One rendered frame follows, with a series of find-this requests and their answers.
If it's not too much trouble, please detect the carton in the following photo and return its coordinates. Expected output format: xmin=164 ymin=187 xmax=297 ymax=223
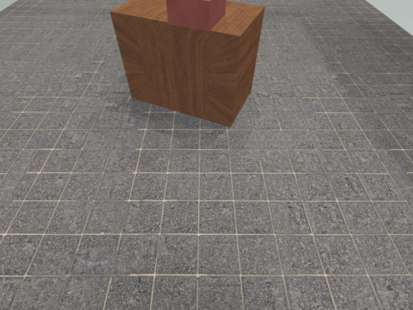
xmin=166 ymin=0 xmax=226 ymax=31

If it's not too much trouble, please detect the pedestal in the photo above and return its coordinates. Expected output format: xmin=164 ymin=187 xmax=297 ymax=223
xmin=110 ymin=0 xmax=265 ymax=127

